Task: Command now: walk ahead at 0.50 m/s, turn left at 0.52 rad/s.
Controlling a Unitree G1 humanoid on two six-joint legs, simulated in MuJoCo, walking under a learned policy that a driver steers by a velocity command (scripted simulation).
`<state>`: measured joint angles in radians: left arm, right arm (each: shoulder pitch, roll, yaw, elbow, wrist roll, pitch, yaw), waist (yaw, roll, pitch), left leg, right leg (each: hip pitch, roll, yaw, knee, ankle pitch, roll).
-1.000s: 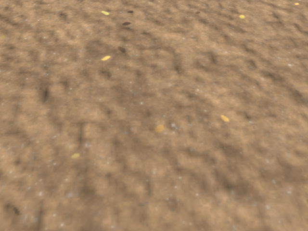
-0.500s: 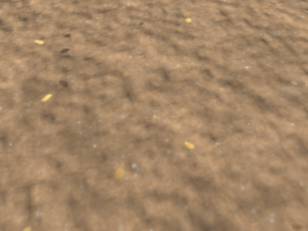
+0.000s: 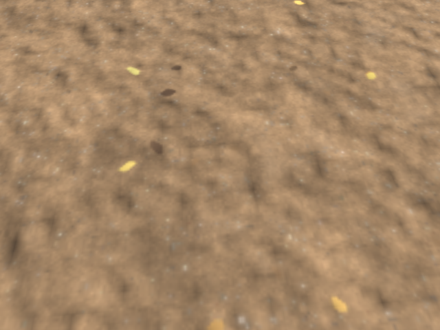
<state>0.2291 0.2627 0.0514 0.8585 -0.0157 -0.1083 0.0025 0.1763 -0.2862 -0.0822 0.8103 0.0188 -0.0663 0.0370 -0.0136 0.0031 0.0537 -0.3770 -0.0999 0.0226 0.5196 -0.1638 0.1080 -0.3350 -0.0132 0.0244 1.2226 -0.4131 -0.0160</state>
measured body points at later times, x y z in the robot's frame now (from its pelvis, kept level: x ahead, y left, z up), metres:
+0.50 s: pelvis +0.30 -0.05 +0.01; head +0.32 -0.05 +0.46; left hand +0.34 +0.24 -0.10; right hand +0.46 -0.29 -0.11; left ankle +0.21 +0.07 -0.64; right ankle +0.36 -0.14 -0.73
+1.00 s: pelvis +0.54 +0.08 +0.01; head +0.56 +0.10 +0.46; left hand +0.54 +0.37 -0.12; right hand +0.73 -0.15 -0.09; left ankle +0.54 +0.18 -0.73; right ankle +0.53 -0.08 -0.64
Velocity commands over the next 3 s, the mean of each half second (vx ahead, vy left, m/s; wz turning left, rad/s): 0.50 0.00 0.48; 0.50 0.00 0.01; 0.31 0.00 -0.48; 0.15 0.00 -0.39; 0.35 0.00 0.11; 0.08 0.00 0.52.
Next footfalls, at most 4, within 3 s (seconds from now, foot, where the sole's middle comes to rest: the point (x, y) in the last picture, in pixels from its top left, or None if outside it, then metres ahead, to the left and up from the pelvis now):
0.34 right None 0.40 -0.13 -0.77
0.84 left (168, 287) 0.58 0.19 -0.77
1.34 right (227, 202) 0.89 0.00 -0.77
1.80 left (165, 197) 0.92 0.22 -0.77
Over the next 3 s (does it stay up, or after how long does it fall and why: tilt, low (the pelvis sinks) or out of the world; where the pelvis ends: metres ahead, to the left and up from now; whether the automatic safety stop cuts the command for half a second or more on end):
stays up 1.15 0.00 0.00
